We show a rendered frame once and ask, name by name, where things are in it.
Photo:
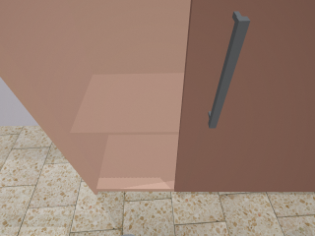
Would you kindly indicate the wardrobe door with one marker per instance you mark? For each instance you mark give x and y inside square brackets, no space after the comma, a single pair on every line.
[264,140]

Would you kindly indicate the handle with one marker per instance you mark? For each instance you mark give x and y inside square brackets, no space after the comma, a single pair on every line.
[240,28]

